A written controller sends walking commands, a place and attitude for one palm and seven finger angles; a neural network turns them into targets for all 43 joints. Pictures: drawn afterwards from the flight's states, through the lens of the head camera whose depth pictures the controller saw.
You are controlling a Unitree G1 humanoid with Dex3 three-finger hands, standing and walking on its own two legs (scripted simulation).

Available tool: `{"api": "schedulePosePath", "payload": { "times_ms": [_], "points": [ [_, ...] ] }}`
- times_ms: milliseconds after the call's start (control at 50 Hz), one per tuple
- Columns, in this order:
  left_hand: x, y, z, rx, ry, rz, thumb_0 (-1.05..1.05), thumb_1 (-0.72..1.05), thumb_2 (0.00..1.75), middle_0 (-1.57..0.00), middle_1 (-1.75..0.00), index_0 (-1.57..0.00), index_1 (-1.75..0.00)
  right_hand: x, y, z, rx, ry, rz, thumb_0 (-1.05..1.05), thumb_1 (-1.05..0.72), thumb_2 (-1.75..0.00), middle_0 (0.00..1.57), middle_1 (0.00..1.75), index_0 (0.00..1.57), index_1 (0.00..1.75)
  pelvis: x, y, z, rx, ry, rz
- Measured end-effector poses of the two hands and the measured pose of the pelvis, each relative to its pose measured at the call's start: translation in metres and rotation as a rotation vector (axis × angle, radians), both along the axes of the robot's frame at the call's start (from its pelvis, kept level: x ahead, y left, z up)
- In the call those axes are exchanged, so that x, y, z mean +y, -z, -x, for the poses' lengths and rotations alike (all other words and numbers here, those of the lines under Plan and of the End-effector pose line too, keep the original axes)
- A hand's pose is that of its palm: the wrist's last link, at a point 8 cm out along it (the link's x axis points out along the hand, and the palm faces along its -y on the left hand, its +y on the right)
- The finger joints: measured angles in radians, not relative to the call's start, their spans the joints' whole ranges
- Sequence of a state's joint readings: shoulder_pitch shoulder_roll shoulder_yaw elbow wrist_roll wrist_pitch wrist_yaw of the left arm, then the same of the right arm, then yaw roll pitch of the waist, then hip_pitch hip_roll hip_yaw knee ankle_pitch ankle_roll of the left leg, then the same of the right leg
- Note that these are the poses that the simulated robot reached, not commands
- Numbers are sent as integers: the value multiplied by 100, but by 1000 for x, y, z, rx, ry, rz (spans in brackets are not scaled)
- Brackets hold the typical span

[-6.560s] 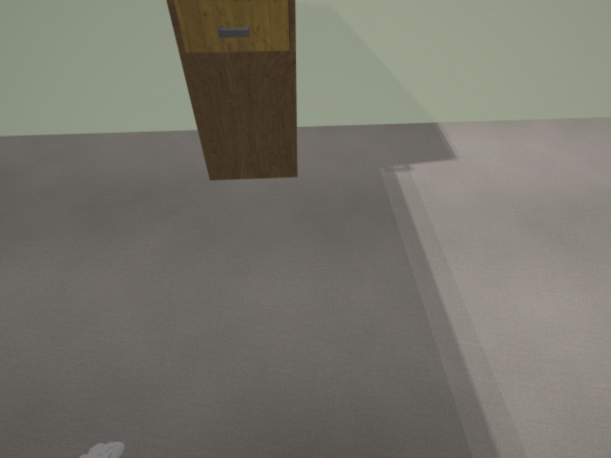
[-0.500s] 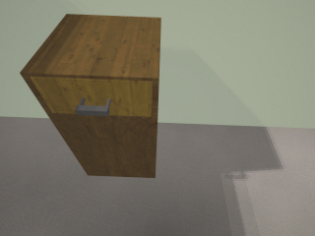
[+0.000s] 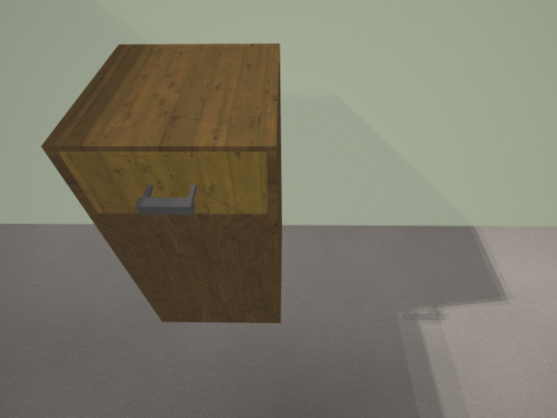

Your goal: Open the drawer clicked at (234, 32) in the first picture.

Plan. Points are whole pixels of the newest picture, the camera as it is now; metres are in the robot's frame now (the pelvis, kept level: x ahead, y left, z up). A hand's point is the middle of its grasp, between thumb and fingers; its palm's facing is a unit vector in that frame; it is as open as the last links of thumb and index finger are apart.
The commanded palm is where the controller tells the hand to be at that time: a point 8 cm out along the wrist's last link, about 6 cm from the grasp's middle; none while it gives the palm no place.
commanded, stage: come to a stop and stand still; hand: left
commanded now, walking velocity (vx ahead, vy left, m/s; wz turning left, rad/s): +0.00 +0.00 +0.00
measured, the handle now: (168, 197) +0.53 +0.26 -0.03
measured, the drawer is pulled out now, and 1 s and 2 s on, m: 0.00 0.00 0.00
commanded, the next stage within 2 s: look again from close up in 0.96 s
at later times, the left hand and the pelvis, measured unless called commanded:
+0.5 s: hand out of the picture +0.03 +0.15 -0.17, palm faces -0.01 -0.98 -0.20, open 7.4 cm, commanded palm none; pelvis +0.02 -0.02 +0.01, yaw -1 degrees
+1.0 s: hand out of the picture +0.01 +0.13 -0.17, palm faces +0.02 -0.98 -0.18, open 7.4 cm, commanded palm none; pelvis +0.03 -0.03 +0.01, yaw -1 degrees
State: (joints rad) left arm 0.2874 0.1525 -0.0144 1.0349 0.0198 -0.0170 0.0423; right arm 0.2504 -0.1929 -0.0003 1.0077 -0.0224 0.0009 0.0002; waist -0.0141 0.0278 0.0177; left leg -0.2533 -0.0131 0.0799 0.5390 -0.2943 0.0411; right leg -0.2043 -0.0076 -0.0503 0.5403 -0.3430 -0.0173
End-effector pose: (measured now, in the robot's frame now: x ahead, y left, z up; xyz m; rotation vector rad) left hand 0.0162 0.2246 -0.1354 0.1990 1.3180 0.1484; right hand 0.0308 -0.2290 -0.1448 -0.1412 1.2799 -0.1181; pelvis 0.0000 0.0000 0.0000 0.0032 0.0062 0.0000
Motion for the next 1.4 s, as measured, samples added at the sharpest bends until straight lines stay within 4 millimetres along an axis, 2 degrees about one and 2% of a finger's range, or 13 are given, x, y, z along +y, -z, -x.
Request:
{"api": "schedulePosePath", "payload": {
  "times_ms": [220, 360, 840, 1400],
  "points": [
    [-9, -3, -14, -19, 13, 2, 1, 92, 90, -20, -30, -20, -30, -5, 1, 15, 56, 1, -9, 0, -92, -90, 20, 30, 19, 30, -12, -3, -9, -17, 9, -9],
    [-16, -1, -15, 3, 4, 11, 1, 92, 90, -20, -30, -20, -30, -7, -1, 20, 103, 3, -10, 0, -91, -90, 20, 30, 19, 30, -19, -5, -15, -14, 10, -11],
    [-42, 6, 4, 87, -38, 52, 0, 91, 90, -20, -30, -20, -30, -20, -4, 4, 117, 9, 16, 0, -92, -90, 20, 30, 20, 30, -31, -6, -30, -14, 11, -11],
    [-45, 4, 2, 98, -46, 49, 0, 91, 90, -20, -30, -19, -30, -14, -2, 14, 154, 20, -5, 0, -91, -90, 20, 30, 20, 30, -33, -6, -34, -9, 11, -14]
  ]
}}
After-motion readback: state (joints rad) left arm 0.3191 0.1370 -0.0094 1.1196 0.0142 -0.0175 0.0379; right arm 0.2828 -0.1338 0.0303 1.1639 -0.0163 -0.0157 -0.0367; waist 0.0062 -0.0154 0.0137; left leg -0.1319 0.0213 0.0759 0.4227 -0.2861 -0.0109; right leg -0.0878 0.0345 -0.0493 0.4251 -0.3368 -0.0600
